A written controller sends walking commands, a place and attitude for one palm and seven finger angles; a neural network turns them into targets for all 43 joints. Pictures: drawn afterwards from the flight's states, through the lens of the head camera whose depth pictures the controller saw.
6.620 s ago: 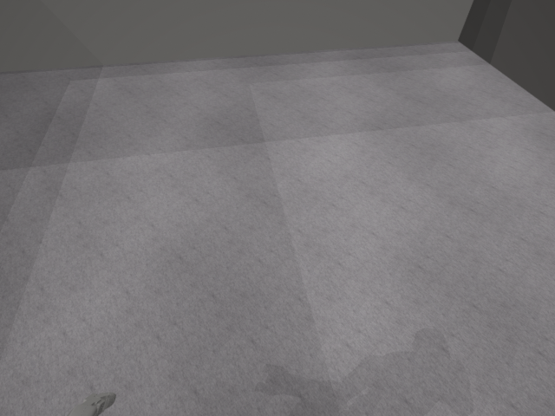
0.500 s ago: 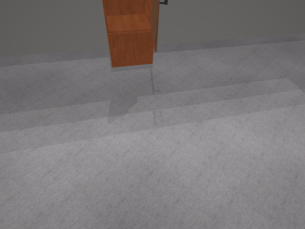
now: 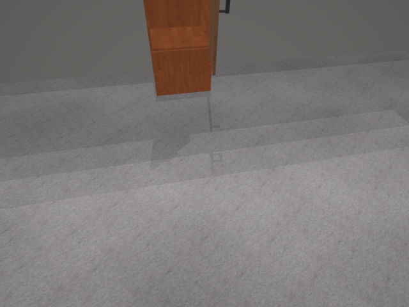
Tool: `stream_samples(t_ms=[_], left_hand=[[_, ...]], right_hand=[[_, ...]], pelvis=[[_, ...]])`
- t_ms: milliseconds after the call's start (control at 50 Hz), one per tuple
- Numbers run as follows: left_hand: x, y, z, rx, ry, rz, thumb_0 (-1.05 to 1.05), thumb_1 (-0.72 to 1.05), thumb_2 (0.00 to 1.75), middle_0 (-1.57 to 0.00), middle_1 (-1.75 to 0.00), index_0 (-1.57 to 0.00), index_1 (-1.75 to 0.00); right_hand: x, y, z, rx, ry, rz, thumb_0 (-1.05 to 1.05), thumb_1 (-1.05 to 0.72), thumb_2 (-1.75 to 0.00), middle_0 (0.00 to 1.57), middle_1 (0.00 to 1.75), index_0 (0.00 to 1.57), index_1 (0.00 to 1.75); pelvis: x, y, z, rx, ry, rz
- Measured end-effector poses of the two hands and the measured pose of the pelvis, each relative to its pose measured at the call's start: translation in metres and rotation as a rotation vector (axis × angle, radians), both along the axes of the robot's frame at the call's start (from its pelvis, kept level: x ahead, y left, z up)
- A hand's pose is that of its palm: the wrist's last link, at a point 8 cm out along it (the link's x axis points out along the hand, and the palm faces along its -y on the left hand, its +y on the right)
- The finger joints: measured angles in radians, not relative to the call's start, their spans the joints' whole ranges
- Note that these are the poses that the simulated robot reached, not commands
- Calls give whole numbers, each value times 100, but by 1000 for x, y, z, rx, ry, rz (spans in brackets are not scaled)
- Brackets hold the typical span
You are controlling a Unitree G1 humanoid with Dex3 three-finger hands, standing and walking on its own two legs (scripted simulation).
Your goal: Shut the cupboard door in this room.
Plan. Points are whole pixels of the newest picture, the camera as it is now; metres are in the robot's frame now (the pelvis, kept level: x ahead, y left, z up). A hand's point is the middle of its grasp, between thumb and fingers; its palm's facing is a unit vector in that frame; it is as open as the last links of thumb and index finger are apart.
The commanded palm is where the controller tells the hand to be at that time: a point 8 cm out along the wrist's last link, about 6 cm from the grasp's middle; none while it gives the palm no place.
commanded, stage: stand and wait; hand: left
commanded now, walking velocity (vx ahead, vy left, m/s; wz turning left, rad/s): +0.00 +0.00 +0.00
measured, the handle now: out of the picture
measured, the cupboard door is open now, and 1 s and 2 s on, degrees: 81 81 81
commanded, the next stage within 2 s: turn or walk to find it in 0.20 s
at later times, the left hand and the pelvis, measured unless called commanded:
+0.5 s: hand out of the picture +0.00 +0.17 -0.18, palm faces +0.06 -0.98 -0.20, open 7.4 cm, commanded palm none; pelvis +0.00 -0.01 +0.00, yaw +1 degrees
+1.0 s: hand out of the picture +0.02 +0.20 -0.21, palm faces +0.21 -0.96 -0.19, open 7.4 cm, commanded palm none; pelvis +0.01 +0.01 -0.02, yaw +10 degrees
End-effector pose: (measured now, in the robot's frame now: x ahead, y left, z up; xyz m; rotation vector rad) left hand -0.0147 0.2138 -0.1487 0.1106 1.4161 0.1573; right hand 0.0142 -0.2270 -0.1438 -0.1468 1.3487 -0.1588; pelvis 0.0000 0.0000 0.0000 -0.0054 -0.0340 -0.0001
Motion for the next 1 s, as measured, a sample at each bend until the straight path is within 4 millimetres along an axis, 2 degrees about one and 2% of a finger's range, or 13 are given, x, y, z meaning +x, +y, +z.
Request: stream_samples(t_ms=[160, 300, 460, 600, 780, 900, 1000], left_hand=[[-5, -2, 3, 5, 16, -11, 0, 91, 90, -20, -30, -20, -30], [0, 1, 4, 25, 8, -6, 0, 91, 90, -20, -30, -20, -30], [5, 3, 0, 33, -7, 16, 0, 91, 90, -20, -30, -20, -30], [9, -1, -2, 14, -10, 20, 0, 91, 90, -20, -30, -20, -30], [12, 1, -2, 26, -30, 55, 0, 91, 90, -20, -30, -21, -30], [12, 14, -12, 39, -53, 98, 0, 90, 90, -20, -30, -21, -30], [17, 35, -26, 30, -97, 153, 0, 90, 90, -20, -30, -21, -30]], right_hand=[[-15, 1, -1, 18, 31, -17, 0, -92, -90, 20, 30, 20, 30], [-27, 2, -4, 28, 63, -26, 0, -91, -90, 20, 30, 20, 30], [-29, 3, -7, 32, 95, -8, 0, -91, -90, 20, 30, 20, 30], [-16, 4, -4, 26, 69, 1, 0, -91, -90, 20, 30, 20, 30], [7, -6, -6, 6, 32, 38, 1, -92, -90, 20, 30, 20, 30], [24, -10, -9, -22, 28, 85, 0, -92, -90, 20, 30, 20, 30], [46, -3, -8, -65, 19, 148, 0, -91, -90, 20, 30, 20, 30]], pelvis=[[0, -4, 2, 1, -4, -8], [-1, -7, 1, 1, -3, -2], [-2, -8, -4, -3, 11, 19], [4, -8, -3, -3, 12, 21], [4, -8, -5, -7, 16, 50], [3, -4, -15, -29, 15, 115], [6, 10, -24, -22, 15, 179]])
